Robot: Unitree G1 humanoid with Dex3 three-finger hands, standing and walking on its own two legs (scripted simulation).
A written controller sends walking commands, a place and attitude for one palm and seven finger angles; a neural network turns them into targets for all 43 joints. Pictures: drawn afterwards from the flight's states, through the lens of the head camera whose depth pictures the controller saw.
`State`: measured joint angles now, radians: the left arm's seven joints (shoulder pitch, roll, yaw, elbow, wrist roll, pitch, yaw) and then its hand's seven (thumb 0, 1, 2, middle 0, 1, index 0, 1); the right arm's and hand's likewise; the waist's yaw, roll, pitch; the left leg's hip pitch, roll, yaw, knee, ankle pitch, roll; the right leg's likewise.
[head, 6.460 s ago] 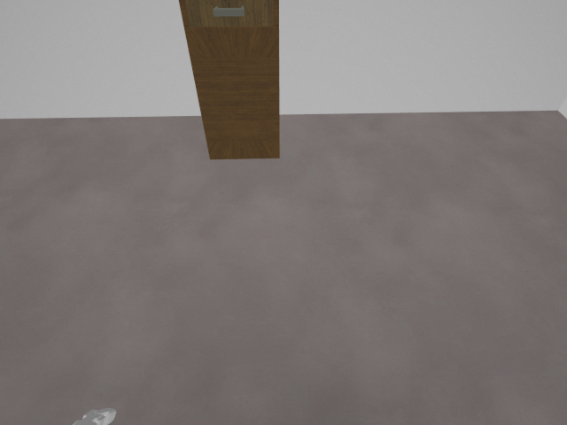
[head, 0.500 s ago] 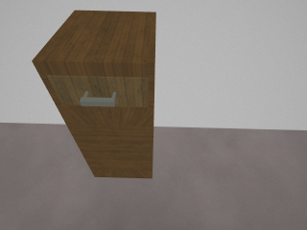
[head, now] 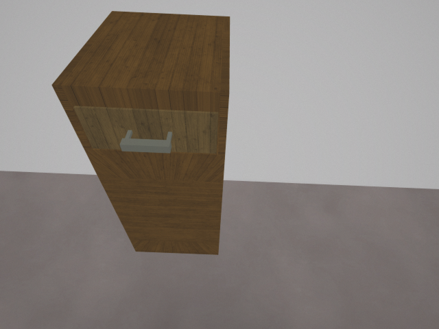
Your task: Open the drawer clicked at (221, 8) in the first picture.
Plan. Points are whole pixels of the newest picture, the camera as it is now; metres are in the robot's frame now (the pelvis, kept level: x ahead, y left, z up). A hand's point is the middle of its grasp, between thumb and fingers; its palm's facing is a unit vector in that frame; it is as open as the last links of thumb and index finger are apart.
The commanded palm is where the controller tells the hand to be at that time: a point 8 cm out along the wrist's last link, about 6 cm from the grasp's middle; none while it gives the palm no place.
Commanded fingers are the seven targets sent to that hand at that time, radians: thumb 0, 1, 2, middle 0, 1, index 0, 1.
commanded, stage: look again from close up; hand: left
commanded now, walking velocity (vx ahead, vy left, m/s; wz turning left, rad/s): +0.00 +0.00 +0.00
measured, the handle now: (148, 140) +0.53 +0.22 +0.01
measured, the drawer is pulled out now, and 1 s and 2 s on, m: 0.00 0.00 0.00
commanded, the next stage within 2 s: raise the hand with hooked fingers in 0.18 s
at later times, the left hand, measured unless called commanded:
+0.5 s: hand (100, 305) +0.17 +0.22 -0.04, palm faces -0.05 -0.51 -0.86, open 7.6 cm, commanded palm +0.12 +0.23 -0.03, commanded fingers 0.00 0.62 0.78 -0.22 -0.48 -0.22 -0.48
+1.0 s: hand (94, 285) +0.19 +0.23 +0.00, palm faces +0.05 -0.11 -0.99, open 10.3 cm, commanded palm +0.16 +0.23 +0.05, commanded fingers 0.00 0.04 0.53 -0.26 -0.86 -0.26 -0.86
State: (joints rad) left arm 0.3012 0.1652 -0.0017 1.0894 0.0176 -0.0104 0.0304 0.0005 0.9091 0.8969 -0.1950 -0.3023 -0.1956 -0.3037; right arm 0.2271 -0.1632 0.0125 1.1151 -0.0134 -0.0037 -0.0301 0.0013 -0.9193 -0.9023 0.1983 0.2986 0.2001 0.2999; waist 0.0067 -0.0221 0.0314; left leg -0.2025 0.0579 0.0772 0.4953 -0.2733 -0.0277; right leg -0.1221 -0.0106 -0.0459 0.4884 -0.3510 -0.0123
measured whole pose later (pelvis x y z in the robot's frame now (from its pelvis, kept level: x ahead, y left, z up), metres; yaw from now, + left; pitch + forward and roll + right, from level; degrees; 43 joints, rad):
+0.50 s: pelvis -0.03 +0.01 -0.02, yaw +1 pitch +5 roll +2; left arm 0.36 0.29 -0.08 0.11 0.61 0.06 0.33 0.02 0.85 0.86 -0.20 -0.36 -0.20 -0.36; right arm 0.23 -0.23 -0.02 0.75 -0.02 -0.19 -0.06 0.01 -0.91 -0.90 0.20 0.30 0.20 0.30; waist 0.00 0.06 -0.08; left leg -0.46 0.03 0.08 0.64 -0.28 -0.01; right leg -0.41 -0.05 -0.04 0.71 -0.40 0.00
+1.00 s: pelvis -0.05 -0.01 -0.03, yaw +2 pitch +6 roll +1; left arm 0.22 0.36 -0.08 0.01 1.00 0.05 0.31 0.00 0.25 0.62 -0.26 -0.72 -0.26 -0.72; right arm 0.09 -0.19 0.02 0.59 -0.05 0.08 -0.02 0.01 -0.90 -0.90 0.20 0.30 0.20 0.30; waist 0.07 0.05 -0.07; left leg -0.54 0.06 0.04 0.76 -0.31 -0.03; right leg -0.48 -0.02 -0.07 0.82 -0.44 -0.03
